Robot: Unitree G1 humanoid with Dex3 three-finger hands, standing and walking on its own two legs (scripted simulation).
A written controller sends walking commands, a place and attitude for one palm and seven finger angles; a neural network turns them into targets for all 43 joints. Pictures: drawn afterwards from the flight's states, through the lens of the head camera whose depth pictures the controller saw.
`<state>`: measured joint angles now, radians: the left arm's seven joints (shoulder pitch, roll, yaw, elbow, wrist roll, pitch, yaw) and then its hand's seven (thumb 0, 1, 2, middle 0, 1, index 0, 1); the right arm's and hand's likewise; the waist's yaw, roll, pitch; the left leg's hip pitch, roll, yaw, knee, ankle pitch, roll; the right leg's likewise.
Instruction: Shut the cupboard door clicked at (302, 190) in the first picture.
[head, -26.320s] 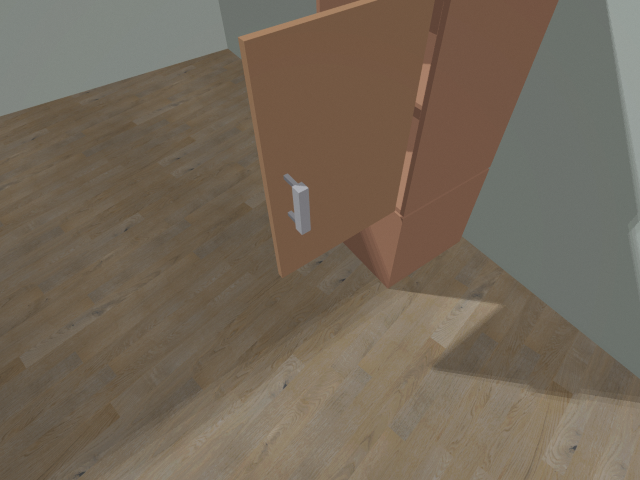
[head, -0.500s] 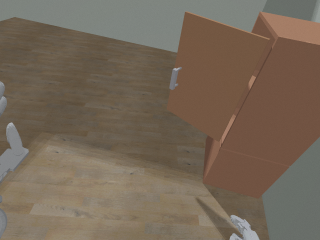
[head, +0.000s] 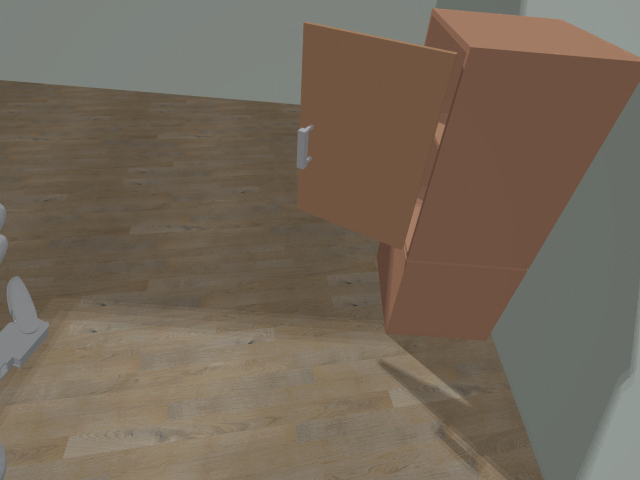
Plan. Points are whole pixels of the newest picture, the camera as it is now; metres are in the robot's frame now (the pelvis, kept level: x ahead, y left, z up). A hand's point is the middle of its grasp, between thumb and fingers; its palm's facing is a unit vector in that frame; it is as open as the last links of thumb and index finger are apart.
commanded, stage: stop stepping back and stand still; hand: left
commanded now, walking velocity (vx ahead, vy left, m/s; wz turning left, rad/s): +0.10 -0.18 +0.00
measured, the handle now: (306, 146) +1.07 +0.09 -0.07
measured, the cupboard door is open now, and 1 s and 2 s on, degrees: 63 63 63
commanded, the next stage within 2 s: let the arm hang, fingers relaxed in 0.24 s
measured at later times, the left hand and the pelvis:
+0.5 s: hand (124, 433) +0.20 +0.27 -0.06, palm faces +0.16 -0.92 -0.36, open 7.4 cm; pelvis +0.02 +0.03 -0.01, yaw +2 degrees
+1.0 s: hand out of the picture +0.02 +0.23 -0.15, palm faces +0.03 -0.96 -0.27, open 7.3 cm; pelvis +0.02 +0.02 +0.01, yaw +1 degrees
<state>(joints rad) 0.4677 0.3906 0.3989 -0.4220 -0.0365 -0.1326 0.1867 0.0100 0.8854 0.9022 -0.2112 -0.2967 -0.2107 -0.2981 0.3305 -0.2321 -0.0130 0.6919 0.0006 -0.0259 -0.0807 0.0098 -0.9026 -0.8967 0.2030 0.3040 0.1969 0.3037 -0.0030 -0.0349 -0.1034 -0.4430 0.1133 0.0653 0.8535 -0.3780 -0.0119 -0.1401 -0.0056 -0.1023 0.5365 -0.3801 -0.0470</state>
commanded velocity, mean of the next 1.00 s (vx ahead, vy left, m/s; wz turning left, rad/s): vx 0.00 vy -0.03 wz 0.00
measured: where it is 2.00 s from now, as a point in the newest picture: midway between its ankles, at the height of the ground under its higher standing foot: outside the picture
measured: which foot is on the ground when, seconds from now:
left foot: up 0.00-0.04, down 0.06-1.00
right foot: down 0.00-1.00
